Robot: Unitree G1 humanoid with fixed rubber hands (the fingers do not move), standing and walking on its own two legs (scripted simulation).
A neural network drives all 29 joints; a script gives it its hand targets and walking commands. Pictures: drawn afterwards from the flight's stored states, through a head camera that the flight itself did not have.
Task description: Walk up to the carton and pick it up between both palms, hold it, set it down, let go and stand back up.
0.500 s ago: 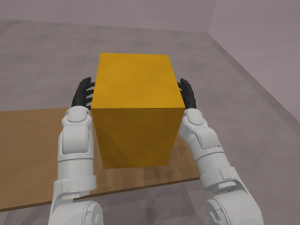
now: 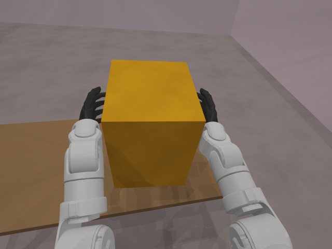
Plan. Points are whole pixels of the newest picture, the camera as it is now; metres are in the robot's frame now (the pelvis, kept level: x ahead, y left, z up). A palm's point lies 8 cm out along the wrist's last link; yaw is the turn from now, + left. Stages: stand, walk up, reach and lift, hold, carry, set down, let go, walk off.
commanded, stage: hold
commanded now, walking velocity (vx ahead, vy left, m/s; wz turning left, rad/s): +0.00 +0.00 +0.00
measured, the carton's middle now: (150, 125) +0.38 +0.01 +0.15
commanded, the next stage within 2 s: none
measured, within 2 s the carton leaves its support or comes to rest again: neither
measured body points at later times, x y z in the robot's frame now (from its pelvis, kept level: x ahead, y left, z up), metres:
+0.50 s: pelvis +0.00 +0.00 +0.00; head -0.05 +0.03 +0.45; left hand +0.37 +0.15 +0.18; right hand +0.37 -0.12 +0.18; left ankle +0.05 +0.13 -0.75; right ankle -0.01 -0.10 -0.75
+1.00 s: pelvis +0.00 +0.00 +0.00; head -0.05 +0.03 +0.45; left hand +0.37 +0.15 +0.18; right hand +0.37 -0.12 +0.18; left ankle +0.05 +0.13 -0.75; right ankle -0.01 -0.10 -0.75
